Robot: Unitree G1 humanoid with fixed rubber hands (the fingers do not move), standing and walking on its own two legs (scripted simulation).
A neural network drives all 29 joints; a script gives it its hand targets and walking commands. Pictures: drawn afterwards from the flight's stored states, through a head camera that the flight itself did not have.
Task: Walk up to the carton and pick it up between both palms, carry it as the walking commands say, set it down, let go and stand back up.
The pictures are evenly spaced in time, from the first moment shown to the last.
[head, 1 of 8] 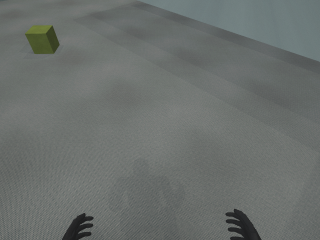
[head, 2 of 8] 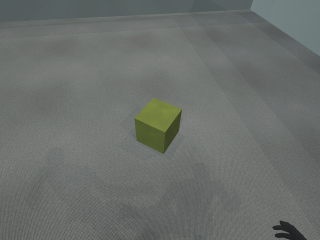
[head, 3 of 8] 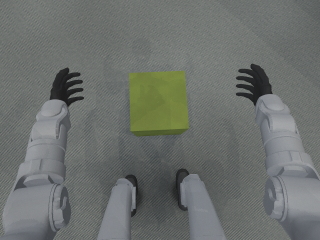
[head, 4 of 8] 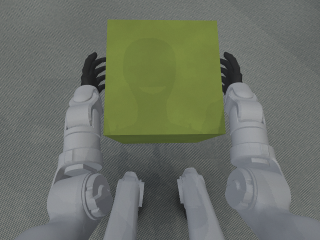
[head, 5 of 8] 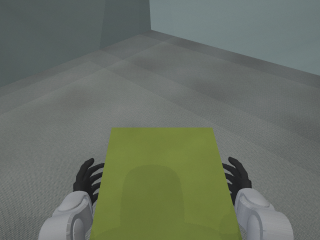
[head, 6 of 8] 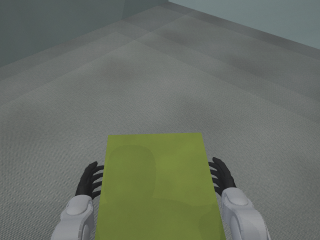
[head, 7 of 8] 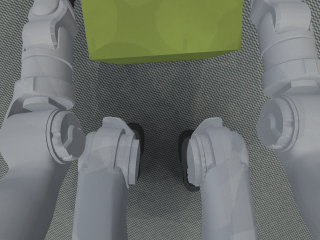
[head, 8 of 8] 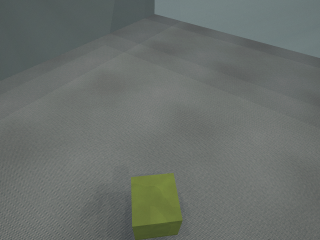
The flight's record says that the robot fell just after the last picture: no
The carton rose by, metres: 0.67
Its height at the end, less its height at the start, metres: +0.00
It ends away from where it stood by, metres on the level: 0.84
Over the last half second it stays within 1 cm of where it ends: yes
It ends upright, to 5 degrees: yes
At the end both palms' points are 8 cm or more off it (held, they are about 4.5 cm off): yes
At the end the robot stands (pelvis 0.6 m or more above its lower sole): yes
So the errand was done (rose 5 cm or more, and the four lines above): yes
